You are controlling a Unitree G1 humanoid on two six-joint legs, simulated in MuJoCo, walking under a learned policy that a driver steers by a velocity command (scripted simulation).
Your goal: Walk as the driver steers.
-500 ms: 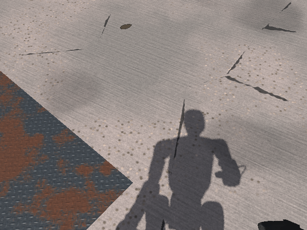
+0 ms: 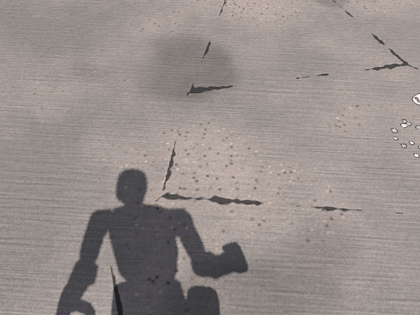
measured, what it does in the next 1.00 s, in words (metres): walks ahead, turning right: left foot, then right foot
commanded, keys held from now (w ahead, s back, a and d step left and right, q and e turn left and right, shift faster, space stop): e+shift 0.56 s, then shift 0.08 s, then q+shift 0.36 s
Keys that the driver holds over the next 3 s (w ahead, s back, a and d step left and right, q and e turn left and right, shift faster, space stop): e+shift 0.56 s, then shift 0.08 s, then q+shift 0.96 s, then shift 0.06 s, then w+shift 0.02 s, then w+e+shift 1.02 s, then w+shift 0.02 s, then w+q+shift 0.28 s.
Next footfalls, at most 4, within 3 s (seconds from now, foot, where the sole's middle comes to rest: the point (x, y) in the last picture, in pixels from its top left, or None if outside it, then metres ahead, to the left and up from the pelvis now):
0.26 left None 0.46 0.12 -0.75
0.70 right None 0.29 -0.09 -0.75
1.12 left None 0.39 0.13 -0.75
1.60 right None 0.43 -0.08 -0.75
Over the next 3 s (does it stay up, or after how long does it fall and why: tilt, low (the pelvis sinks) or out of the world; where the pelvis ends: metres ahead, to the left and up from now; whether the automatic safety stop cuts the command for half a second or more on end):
stays up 1.16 -0.27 0.02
